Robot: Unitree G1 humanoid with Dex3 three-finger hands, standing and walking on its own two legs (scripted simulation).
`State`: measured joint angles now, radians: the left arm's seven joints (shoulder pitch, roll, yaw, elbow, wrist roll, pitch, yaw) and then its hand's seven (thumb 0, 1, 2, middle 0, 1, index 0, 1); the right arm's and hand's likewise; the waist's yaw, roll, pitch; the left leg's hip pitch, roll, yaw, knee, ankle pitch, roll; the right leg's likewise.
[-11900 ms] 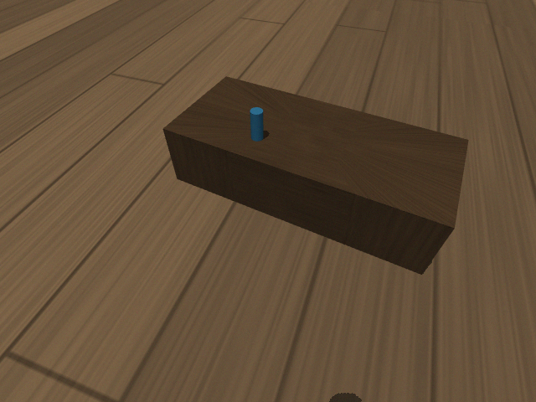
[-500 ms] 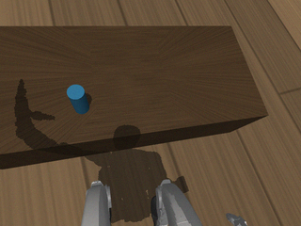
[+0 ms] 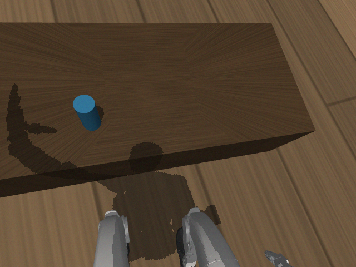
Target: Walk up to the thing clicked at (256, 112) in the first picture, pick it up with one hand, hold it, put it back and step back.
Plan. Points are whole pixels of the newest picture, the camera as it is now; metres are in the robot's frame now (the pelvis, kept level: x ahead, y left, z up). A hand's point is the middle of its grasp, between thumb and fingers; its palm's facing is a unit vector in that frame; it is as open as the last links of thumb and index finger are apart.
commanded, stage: go down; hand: left
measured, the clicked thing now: (88, 114) +0.54 +0.19 -0.24
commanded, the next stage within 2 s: none
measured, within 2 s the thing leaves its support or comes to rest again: neither
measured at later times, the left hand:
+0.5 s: hand out of the picture +0.47 +0.39 +0.07, palm faces +0.19 -0.98 -0.01, open 17.0 cm
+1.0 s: hand out of the picture +0.47 +0.39 +0.07, palm faces +0.21 -0.98 +0.00, open 17.0 cm
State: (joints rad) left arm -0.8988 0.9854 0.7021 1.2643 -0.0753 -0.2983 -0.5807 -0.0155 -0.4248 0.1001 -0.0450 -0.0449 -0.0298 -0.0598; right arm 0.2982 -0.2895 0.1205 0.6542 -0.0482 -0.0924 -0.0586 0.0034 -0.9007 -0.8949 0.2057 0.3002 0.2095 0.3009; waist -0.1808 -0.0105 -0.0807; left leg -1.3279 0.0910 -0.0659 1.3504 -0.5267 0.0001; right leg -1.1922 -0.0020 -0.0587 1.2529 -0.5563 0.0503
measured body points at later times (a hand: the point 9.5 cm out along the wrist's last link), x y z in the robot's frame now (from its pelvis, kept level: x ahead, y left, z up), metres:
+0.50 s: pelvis +0.00 +0.00 +0.00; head +0.19 +0.07 +0.41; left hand +0.46 +0.44 +0.07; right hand +0.05 -0.27 -0.09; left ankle +0.04 +0.11 -0.61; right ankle +0.02 -0.16 -0.61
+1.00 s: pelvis +0.00 +0.00 +0.00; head +0.19 +0.06 +0.40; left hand +0.46 +0.44 +0.07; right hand +0.05 -0.27 -0.10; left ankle +0.04 +0.11 -0.61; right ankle +0.02 -0.16 -0.61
